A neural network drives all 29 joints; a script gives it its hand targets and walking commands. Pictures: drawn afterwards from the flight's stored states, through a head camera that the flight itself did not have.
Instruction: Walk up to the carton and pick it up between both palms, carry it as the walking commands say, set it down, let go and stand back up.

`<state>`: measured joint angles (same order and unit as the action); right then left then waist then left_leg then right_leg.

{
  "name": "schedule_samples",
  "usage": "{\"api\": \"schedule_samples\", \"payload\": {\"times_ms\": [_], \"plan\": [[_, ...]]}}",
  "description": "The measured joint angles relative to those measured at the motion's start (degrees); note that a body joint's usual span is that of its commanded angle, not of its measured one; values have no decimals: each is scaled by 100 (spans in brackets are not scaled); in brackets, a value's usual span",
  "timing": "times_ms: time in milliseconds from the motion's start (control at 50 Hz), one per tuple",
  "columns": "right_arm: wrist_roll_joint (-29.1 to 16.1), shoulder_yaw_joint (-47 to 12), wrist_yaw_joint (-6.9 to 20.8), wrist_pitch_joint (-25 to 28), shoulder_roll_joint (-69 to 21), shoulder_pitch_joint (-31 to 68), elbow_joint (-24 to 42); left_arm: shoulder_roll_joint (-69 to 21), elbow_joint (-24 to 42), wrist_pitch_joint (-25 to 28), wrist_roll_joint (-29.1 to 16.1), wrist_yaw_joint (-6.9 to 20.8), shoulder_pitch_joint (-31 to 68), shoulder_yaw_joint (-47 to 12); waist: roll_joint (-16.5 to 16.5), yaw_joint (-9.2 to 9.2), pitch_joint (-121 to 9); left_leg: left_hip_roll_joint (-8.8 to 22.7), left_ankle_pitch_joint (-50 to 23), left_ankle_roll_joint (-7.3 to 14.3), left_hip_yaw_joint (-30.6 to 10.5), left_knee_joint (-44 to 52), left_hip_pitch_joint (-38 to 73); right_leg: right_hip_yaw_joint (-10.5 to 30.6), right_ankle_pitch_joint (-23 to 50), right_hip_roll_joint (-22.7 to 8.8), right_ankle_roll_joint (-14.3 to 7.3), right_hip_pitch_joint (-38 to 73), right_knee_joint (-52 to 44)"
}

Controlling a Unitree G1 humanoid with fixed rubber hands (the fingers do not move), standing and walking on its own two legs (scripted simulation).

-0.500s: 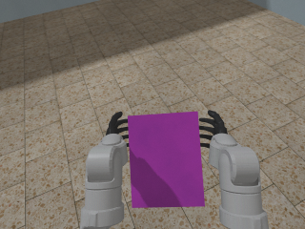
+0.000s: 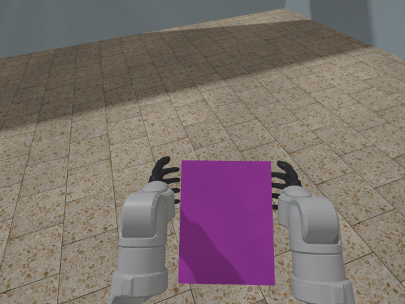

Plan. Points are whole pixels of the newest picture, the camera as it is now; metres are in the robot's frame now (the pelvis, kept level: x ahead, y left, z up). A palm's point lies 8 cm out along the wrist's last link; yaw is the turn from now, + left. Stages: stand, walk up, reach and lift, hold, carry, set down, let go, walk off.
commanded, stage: carry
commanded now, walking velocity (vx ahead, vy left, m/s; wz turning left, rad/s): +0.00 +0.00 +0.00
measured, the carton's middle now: (222, 214) +0.33 +0.00 -0.01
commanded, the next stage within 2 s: none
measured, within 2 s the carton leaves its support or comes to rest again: neither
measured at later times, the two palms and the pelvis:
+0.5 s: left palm (145, 222) +0.25 +0.13 +0.10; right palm (286, 219) +0.25 -0.11 +0.10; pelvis -0.05 +0.00 -0.01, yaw +0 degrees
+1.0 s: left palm (143, 232) +0.23 +0.14 +0.09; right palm (284, 226) +0.24 -0.10 +0.08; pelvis -0.05 +0.00 -0.01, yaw +2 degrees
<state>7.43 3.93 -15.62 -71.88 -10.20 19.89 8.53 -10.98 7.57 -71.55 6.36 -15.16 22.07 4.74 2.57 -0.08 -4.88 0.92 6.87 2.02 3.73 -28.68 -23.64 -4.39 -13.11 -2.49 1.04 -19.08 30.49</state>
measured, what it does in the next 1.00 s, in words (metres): shifts its weight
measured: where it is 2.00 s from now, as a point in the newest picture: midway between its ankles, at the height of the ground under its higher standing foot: outside the picture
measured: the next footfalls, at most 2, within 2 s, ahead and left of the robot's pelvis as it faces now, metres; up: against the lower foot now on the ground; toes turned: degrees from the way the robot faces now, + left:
right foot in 1.34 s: -0.05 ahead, -0.06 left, -0.01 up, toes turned -6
left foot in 1.72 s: +0.19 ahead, +0.14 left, -0.01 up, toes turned +11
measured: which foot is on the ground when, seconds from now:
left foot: down 0.00-1.00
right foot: down 0.00-1.00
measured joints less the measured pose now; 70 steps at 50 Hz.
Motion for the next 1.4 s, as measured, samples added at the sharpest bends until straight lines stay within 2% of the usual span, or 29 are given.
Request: {"api": "schedule_samples", "payload": {"times_ms": [80, 140, 400, 560, 640, 740, 820, 940, 1020, 1120, 1160, 1200, 1240, 1260, 1280, 1320, 1340, 1360, 1400], "plan": [[-104, -66, 25, -123, 8, -25, 28, 12, -123, 17, 110, -7, -31, 39, -85, 189, -57, -3, 134, -14, 10, 67, -84, 18, -240, 3, -44, -153, 67], [-107, -94, 27, -141, -17, 51, 26, 11, -79, 25, 148, -33, -31, 90, -144, 226, -15, 6, 53, -25, -4, 124, -153, 9, -143, 18, -80, -245, 54], [37, -84, 6, 11, -50, 142, -63, 27, 140, -31, 41, -60, -73, 39, -119, -98, 89, -13, 226, 35, -89, -193, -475, -15, -189, 25, -139, -524, 316], [22, -19, -1, 26, -51, 145, 6, 15, 118, 12, 51, -56, -39, 1, -121, -72, 176, -69, -13, 64, -95, -206, -552, 41, -452, 10, -222, -673, 559], [12, -25, 24, 60, -44, 125, -32, 34, 102, 45, 38, -49, -90, -12, -156, -88, 194, -126, 91, 63, -103, -237, -570, 101, -531, 2, -282, -710, 648], [-17, -65, 38, 101, -10, 28, -55, 61, 149, 13, -24, -27, -170, -46, -128, -117, 196, -144, 291, 71, -130, -314, -593, 105, -472, 2, -219, -681, 599], [-63, -90, 38, 116, 10, -32, 10, 68, 181, 35, -37, -17, -189, -57, -99, -92, 213, -117, 134, 83, -140, -329, -590, 110, -516, 38, -207, -677, 643], [-119, -111, 58, 103, 26, -81, 46, 89, 161, 84, -35, -6, -251, -72, -133, -62, 208, -124, 36, 78, -139, -328, -557, 169, -731, 78, -344, -700, 799], [-99, -107, 76, 119, 36, -115, -40, 100, 106, 69, -37, 16, -285, -100, -151, -71, 182, -162, 299, 65, -160, -438, -578, 185, -657, 63, -343, -680, 800], [-96, -149, 53, 152, 39, -117, -74, 92, 119, 51, -4, -1, -263, -98, -192, 1, 199, -223, 1319, -44, -166, -1014, -688, 192, -610, 8, -96, -665, 863], [-126, -161, 20, 154, 12, -27, 0, 76, 232, 68, 20, -37, -214, -39, -202, 102, 239, -226, 1080, -2, -144, -1089, -716, 208, -917, -8, -21, -778, 1177], [-137, -181, 3, 172, -21, 63, 7, 75, 254, 157, 66, -55, -213, 16, -143, 144, 239, -167, 447, 83, -67, -1014, -715, 207, -1386, 63, 8, -1041, 1994], [-167, -206, 13, 176, -17, 35, -35, 100, 167, 222, 70, -53, -286, 14, -38, 100, 199, -103, 122, 137, -1, -788, -607, 8, -1312, 179, -30, -1085, 2731], [-177, -226, 25, 154, 0, -15, -72, 118, 105, 213, 45, -46, -338, 1, 3, 67, 139, -99, 100, 111, 16, -600, -535, -111, -1318, 236, -74, -943, 2748], [-183, -249, 35, 111, 16, -66, -107, 135, 64, 175, 4, -34, -390, -5, 35, 34, 65, -108, 121, 66, 26, -394, -470, -226, -1358, 299, -126, -688, 2476], [-175, -322, 26, -6, 40, -134, -83, 145, 92, 35, -75, -14, -418, 28, -27, -43, -73, -196, 356, -70, 73, -177, -450, -334, -1505, 400, -296, 131, 1081], [-163, -364, 7, -56, 37, -109, -20, 124, 179, -46, -83, -22, -346, 95, -229, -109, -129, -303, 640, -143, 196, -354, -592, -176, -1581, 348, -412, 513, 243], [-150, -364, -20, -10, 29, -83, 15, 103, 205, 2, -91, -34, -296, 131, -245, -167, -64, -269, 918, -200, 172, -787, -753, -142, -1301, 366, -541, 542, 58], [-126, -390, -90, 101, 46, -147, 76, 94, 219, 104, -170, -12, -286, 131, -259, -104, 140, -203, 1068, -268, 97, -1532, -882, -260, -911, 369, -620, 801, -196]]}}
